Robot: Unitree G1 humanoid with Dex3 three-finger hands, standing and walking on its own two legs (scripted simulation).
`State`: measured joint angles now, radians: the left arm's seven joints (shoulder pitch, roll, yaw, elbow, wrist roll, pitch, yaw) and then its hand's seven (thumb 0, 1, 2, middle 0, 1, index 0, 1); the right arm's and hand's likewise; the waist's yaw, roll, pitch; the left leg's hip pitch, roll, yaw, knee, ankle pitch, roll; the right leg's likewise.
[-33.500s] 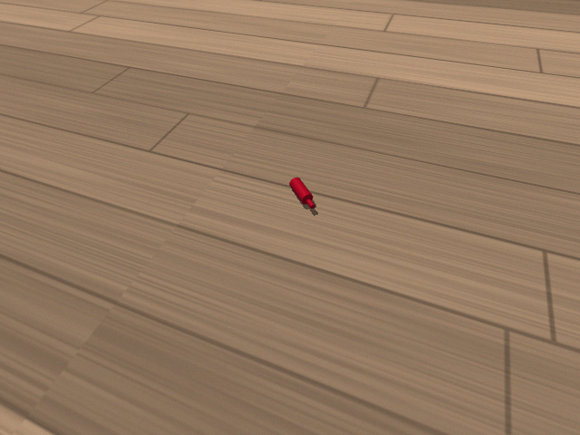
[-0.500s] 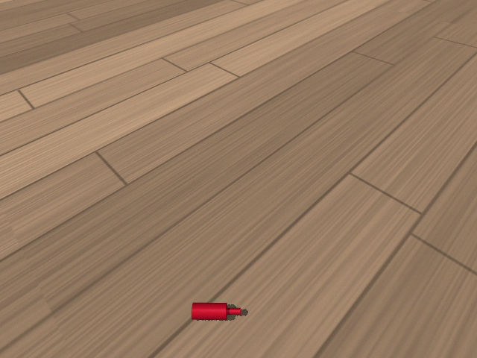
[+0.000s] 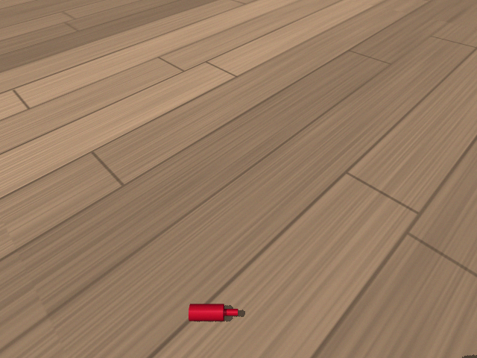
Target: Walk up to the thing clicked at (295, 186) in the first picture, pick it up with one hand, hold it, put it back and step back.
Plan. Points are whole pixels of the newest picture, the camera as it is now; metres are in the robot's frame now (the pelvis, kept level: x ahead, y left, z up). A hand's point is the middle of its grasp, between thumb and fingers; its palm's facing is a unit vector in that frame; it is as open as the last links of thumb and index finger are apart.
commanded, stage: stand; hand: left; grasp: from above
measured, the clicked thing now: (213, 312) +0.45 +0.15 -0.75
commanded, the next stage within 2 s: step back in 0.56 s
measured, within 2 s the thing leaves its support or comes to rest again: neither
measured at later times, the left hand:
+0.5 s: hand out of the picture +0.07 +0.25 -0.16, palm faces -0.01 -0.94 -0.35, open 7.4 cm
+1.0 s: hand out of the picture +0.09 +0.31 -0.18, palm faces -0.04 -0.93 -0.36, open 7.4 cm
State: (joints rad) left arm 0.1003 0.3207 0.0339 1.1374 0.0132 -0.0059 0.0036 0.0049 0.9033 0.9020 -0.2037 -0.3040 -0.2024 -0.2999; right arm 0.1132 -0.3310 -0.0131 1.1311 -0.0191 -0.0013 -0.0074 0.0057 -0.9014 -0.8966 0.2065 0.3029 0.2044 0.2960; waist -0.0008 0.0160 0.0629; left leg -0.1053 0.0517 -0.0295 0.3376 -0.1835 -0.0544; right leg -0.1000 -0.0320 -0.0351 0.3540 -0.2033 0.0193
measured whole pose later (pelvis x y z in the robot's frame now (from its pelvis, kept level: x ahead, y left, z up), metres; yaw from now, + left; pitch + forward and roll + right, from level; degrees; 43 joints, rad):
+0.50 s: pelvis +0.00 +0.00 +0.00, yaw +0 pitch -2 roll +0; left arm 0.11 0.33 0.03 1.13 0.01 -0.01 0.00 0.01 0.90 0.90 -0.20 -0.30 -0.20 -0.30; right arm 0.13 -0.33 -0.01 1.14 -0.02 0.00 0.00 0.01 -0.90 -0.90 0.21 0.30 0.20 0.30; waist 0.00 0.01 0.06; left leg -0.11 0.06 -0.03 0.33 -0.18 -0.06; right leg -0.11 -0.03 -0.03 0.36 -0.20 0.01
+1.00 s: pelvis -0.06 +0.05 -0.01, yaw -2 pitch -1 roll -2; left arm 0.03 0.41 0.07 0.90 0.00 0.06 0.03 0.00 0.91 0.90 -0.20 -0.30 -0.20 -0.30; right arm 0.14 -0.34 -0.05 0.95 -0.03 0.03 -0.01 0.01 -0.90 -0.90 0.21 0.30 0.21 0.30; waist -0.02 -0.05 0.20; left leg -0.29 -0.02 0.01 0.57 -0.27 0.06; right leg -0.47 0.11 0.17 1.12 -0.50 -0.01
